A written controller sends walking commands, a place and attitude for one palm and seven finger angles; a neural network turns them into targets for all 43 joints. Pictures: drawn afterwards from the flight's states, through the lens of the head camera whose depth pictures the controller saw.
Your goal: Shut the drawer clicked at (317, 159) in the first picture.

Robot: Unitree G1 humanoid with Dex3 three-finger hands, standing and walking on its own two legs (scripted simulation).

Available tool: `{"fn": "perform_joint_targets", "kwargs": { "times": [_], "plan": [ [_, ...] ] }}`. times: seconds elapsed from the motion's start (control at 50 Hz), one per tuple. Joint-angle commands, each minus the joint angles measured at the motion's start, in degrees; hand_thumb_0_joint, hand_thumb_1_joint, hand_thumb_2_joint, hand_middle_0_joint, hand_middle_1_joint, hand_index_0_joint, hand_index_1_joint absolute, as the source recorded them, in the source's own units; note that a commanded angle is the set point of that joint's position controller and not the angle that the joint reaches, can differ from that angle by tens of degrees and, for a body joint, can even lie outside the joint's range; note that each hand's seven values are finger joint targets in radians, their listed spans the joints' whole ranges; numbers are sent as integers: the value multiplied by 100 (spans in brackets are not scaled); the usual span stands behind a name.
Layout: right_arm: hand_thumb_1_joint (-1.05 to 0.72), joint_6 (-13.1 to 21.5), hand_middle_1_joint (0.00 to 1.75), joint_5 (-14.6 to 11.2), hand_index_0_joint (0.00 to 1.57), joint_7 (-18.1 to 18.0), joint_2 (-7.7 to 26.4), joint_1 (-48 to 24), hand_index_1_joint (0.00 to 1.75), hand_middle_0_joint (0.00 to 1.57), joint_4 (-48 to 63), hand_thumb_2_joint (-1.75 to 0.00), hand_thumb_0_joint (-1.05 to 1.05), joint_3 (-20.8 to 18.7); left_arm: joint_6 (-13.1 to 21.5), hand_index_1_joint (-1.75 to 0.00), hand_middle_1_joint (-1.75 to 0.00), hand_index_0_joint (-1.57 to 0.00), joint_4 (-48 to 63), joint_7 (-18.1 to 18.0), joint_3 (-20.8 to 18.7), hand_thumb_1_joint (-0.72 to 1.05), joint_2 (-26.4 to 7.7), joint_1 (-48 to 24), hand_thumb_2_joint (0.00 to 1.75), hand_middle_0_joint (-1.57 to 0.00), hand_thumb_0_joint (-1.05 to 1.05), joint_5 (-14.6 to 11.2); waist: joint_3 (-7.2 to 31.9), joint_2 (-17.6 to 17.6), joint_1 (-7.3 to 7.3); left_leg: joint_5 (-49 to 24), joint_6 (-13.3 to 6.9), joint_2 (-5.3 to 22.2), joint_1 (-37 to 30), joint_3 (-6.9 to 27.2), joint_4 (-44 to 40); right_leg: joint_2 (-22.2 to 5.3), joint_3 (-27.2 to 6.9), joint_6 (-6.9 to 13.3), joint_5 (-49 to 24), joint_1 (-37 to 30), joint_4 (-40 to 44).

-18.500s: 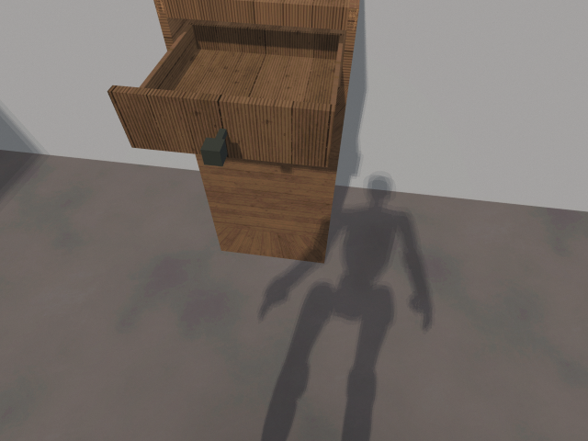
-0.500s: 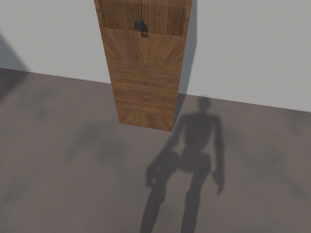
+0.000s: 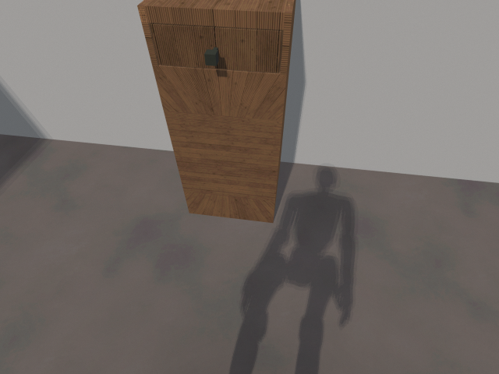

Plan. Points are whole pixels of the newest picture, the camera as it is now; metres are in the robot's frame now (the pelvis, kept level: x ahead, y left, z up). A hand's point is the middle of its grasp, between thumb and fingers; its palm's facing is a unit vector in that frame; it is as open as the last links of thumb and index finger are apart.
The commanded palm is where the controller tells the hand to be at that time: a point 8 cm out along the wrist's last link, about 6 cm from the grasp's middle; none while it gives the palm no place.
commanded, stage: let the arm hang, fingers relaxed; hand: left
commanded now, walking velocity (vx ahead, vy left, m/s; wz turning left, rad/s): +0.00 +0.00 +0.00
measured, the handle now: (213, 54) +0.93 +0.15 +0.09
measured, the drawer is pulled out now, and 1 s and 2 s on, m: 0.00 0.00 0.00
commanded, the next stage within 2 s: look to check the result in 0.10 s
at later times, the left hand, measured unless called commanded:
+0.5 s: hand out of the picture +0.00 +0.15 -0.17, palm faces +0.04 -0.98 -0.18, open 7.4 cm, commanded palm none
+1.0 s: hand out of the picture +0.03 +0.16 -0.17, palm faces +0.03 -0.98 -0.20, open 7.4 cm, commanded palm none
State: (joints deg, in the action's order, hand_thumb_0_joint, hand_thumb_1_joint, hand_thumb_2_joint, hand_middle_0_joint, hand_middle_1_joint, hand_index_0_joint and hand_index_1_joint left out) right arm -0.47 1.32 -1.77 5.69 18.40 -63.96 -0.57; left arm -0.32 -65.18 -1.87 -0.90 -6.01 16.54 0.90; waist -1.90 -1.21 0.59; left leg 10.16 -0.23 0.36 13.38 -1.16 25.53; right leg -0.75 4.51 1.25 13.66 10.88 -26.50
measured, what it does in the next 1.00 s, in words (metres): stands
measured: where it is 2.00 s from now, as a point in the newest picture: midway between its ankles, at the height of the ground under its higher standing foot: outside the picture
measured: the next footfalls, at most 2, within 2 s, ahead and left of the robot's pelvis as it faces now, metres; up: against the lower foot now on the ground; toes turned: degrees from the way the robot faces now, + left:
none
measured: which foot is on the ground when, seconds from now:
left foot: down 0.00-1.00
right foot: down 0.00-1.00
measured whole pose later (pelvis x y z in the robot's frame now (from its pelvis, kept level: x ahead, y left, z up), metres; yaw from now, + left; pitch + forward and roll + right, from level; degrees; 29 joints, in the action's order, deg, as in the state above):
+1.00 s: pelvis +0.02 -0.02 +0.00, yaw +0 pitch -2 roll +0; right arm -0.2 1.1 -2.1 8.5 14.8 -65.2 -0.7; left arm 0.3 -65.7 -1.5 -1.2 -8.2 14.0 0.6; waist -3.7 -1.1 0.5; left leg 11.1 1.3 1.7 10.1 -0.8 23.3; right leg 0.7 4.8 2.4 14.3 7.3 -23.5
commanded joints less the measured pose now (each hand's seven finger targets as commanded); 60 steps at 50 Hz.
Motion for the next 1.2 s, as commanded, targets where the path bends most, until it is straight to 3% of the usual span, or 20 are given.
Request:
{"fn": "perform_joint_targets", "kwargs": {
  "times": [0.0,0.16,0.58,0.64,0.96,1.18],
  "plan": [
    [-90,26,30,-24,20,-39,450,508,30,20,63,-90,0,-84,92,-30,-30,-20,55,-62,-125,90,-625,477,90,-20,0,-29,-391,49,-13,81,-168,440,55,457,-504,-505,-555,185,255,314,774],
    [-90,-13,30,-17,20,-30,453,484,30,20,35,-90,0,-89,93,-30,-30,-20,74,-56,-133,90,-678,406,90,-20,0,-33,-509,124,20,134,-122,390,-36,362,-397,-550,-648,217,543,475,957],
    [-90,40,30,-43,20,-65,659,261,30,20,4,-90,0,-99,133,-30,-30,-20,30,-49,-146,90,-791,322,90,-20,0,-44,-241,21,-27,-485,-108,511,-260,385,-418,-530,-547,186,-342,19,858],
    [-90,26,30,-32,20,-65,654,208,30,20,-17,-90,0,-84,120,-30,-30,-20,14,-45,-131,90,-761,253,90,-20,0,-51,-394,-8,-14,-318,-99,508,-234,384,-479,-530,-578,181,-163,101,928],
    [-90,65,30,-35,20,-66,834,21,30,20,-22,-90,0,-88,159,-30,-30,-20,54,-29,-152,90,-928,104,90,-20,0,-53,-129,31,-29,-651,-85,541,-423,368,-515,-556,-584,171,-752,-195,883],
    [-90,39,30,-41,20,-63,903,-73,30,20,-20,-90,0,-95,159,-30,-30,-20,47,-26,-149,90,-1004,46,90,-20,0,-47,-253,54,-23,-527,-67,551,-466,353,-537,-549,-627,179,-612,-105,1004]
  ]
}}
